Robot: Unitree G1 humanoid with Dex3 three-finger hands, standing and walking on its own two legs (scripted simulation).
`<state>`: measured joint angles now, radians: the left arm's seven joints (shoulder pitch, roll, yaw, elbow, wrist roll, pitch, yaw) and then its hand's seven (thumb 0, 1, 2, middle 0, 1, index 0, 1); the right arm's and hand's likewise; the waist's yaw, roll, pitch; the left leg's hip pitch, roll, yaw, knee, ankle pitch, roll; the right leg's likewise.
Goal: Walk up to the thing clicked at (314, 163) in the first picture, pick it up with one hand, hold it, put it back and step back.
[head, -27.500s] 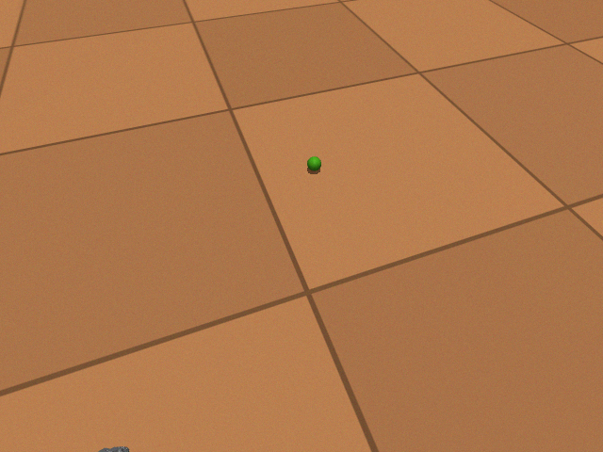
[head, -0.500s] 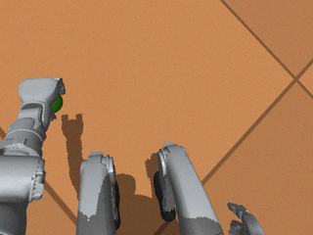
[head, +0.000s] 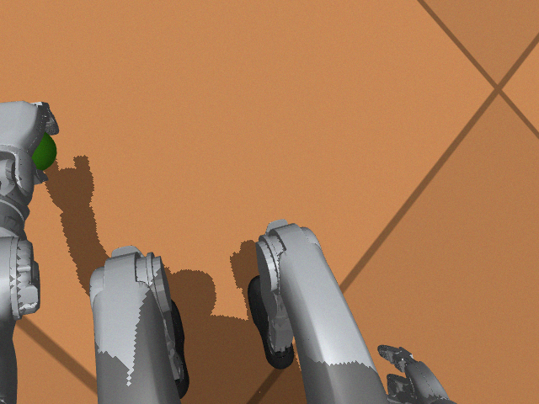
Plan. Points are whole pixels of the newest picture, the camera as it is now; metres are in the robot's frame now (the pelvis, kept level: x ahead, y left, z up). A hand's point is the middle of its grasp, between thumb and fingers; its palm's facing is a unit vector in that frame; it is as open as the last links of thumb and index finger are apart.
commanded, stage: crouch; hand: left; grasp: from above
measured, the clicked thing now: (29, 149) +0.48 +0.29 -0.20
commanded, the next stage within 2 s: lower in 0.32 s
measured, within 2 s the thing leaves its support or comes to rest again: neither
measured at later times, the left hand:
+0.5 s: hand (35, 154) +0.48 +0.28 -0.22, palm faces -0.47 -0.05 -0.88, open 9.1 cm
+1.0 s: hand (53, 156) +0.49 +0.28 -0.28, palm faces -0.46 -0.06 -0.88, open 9.0 cm
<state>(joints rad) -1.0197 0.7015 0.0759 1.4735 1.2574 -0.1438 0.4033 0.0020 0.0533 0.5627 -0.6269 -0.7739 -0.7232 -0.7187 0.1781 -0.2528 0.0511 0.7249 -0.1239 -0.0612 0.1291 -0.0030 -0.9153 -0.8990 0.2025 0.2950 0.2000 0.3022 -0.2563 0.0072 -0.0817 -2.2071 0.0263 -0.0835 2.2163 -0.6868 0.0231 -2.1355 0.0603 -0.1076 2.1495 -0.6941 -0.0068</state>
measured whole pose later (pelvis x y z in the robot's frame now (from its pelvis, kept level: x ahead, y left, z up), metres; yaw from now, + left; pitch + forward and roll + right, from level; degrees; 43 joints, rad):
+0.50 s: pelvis +0.00 +0.00 -0.04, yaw -2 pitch +36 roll -9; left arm -1.06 0.80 0.08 1.51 1.26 -0.14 0.38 0.00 0.04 0.56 -0.66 -0.74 -0.75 -0.70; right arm 0.18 -0.28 0.13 0.70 -0.13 -0.06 0.13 0.00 -0.92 -0.90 0.20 0.30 0.20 0.30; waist -0.29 -0.02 -0.02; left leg -2.30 0.03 -0.12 2.35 -0.69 0.02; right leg -2.22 0.07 -0.14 2.26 -0.69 -0.01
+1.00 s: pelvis +0.00 +0.00 -0.07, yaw -5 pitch +34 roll -11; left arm -1.09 0.89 0.10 1.57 1.27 -0.16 0.45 0.00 0.07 0.50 -0.66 -0.73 -0.75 -0.69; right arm 0.14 -0.29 0.20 0.67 -0.16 -0.09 0.16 0.00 -0.91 -0.90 0.20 0.30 0.20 0.30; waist -0.33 -0.06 0.07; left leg -2.36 0.04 -0.16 2.46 -0.71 0.02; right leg -2.27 0.08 -0.18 2.34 -0.69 0.00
